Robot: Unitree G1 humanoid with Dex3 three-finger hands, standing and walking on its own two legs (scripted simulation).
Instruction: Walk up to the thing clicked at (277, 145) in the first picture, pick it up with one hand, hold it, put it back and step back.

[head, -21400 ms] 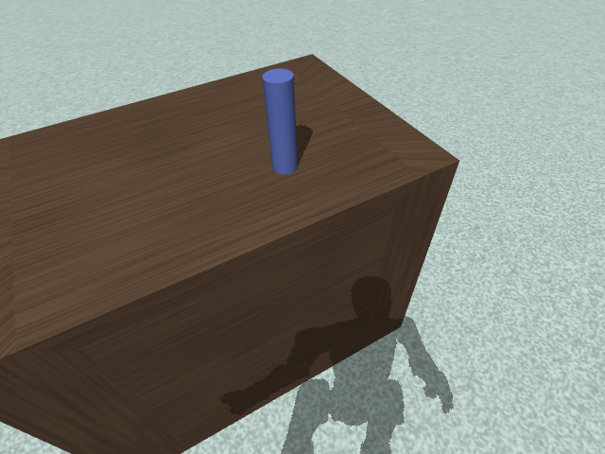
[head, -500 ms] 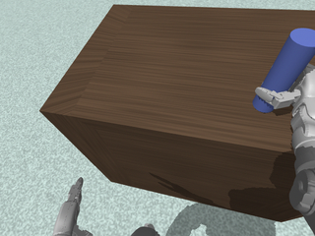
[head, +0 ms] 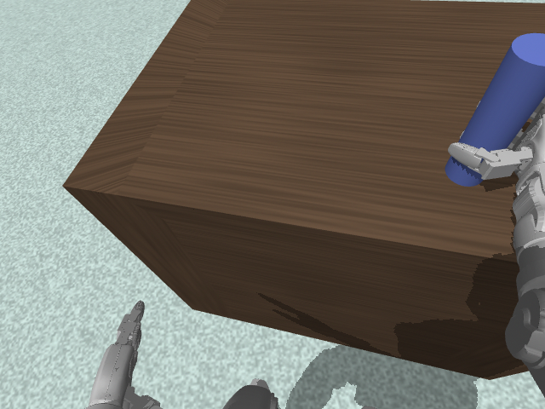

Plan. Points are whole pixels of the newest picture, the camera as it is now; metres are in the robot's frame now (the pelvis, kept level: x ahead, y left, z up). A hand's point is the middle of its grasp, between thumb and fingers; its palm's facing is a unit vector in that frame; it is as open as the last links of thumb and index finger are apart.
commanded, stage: open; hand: right
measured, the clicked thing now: (495, 122) +0.49 -0.19 +0.13
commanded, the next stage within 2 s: withdraw in 0.32 s
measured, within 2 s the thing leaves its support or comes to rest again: neither
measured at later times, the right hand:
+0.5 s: hand (487, 135) +0.50 -0.19 +0.10, palm faces +0.10 +0.99 +0.03, open 14.6 cm
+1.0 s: hand out of the picture +0.49 -0.27 +0.22, palm faces +0.18 +0.97 -0.14, open 17.3 cm
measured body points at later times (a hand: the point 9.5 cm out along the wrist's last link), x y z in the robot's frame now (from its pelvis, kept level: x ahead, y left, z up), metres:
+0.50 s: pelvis +0.00 +0.00 +0.00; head +0.09 -0.02 +0.44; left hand +0.15 +0.27 -0.03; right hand +0.49 -0.25 +0.10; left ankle +0.03 +0.13 -0.68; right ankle -0.01 -0.12 -0.68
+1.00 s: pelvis +0.01 +0.00 +0.03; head +0.06 +0.00 +0.48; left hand +0.17 +0.25 -0.02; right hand +0.48 -0.32 +0.23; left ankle +0.03 +0.13 -0.68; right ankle -0.01 -0.12 -0.68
